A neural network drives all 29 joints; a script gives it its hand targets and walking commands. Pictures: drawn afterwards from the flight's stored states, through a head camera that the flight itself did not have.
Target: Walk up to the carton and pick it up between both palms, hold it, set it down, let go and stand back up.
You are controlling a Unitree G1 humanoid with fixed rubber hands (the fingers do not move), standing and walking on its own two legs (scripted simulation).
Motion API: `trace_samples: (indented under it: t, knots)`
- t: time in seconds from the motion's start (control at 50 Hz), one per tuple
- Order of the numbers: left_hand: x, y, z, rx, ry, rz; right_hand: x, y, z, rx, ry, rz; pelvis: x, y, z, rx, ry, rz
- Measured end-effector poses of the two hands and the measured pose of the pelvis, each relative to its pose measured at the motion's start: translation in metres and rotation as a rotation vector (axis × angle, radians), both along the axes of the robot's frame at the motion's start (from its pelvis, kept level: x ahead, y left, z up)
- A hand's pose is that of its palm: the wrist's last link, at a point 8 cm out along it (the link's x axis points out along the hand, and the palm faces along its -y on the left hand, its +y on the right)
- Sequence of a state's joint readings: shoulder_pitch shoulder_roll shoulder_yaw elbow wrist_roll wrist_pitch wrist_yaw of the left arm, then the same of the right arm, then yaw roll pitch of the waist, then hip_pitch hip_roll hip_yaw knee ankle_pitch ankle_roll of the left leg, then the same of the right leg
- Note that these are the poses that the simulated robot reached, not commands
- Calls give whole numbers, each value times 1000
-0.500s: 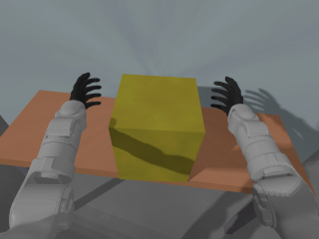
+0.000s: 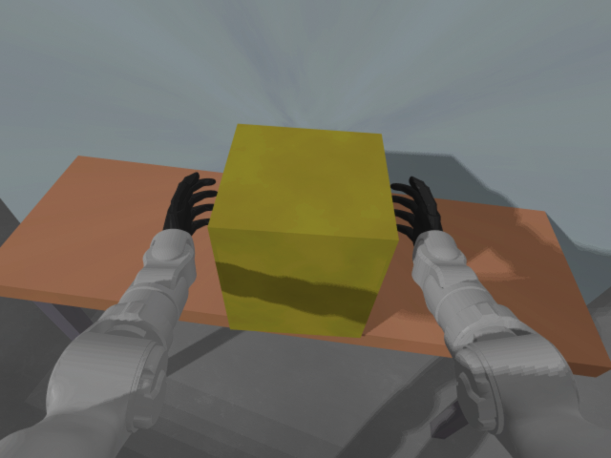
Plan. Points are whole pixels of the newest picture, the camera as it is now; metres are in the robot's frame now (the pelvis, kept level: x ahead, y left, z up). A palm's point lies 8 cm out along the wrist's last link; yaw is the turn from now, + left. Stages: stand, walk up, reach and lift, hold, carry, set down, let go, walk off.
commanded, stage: reach and lift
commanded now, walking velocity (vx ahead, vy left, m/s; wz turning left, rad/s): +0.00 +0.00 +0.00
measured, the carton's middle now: (302, 236) +0.44 +0.03 +0.04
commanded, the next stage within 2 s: none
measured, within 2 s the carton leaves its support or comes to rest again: leaves its support in 2.00 s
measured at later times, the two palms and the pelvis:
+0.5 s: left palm (197, 231) +0.41 +0.18 +0.07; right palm (410, 236) +0.42 -0.13 +0.07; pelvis +0.00 +0.00 +0.00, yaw +0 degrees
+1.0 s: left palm (193, 237) +0.40 +0.18 +0.07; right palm (407, 246) +0.41 -0.12 +0.07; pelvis +0.02 +0.01 +0.01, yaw -1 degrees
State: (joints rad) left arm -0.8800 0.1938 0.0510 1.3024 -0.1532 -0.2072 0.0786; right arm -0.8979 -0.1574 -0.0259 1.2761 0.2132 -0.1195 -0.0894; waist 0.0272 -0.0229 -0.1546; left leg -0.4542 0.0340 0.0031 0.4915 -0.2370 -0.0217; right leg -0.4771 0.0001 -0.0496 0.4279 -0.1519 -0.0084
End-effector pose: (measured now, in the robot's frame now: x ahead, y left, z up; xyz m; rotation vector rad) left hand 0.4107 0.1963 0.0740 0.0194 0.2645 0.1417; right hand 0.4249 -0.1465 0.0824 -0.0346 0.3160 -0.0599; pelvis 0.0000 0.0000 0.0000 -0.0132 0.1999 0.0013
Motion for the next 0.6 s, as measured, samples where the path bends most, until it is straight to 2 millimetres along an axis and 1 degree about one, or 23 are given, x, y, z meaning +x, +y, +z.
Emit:
trace_samples:
  t: [0.08,0.14,0.24,0.32,0.4,0.48,0.6]
  knots:
    - [0,-1,-11,3,6,7,-1,-2,-11,7,8,-6,-1,0,-2,-2,33,2]
    - [2,-5,-15,-4,-3,6,1,-4,-13,13,-11,-10,-1,1,-4,-4,59,-1]
    - [5,-14,-13,-17,-22,-5,2,-3,-12,18,-39,-13,-2,2,-5,-3,75,-8]
    - [6,-20,-8,-30,-38,-11,2,3,-9,16,-47,0,-3,2,-5,0,69,-9]
    - [6,-21,-6,-29,-38,-7,1,16,-9,23,-39,14,-4,2,-4,3,58,-4]
    - [4,-20,-8,-28,-34,-3,-1,18,-9,24,-36,-17,-4,3,-2,2,44,-3]
    - [2,-20,-7,-15,-49,-11,-6,21,-8,2,-59,-48,-1,5,5,-1,-4,-5]
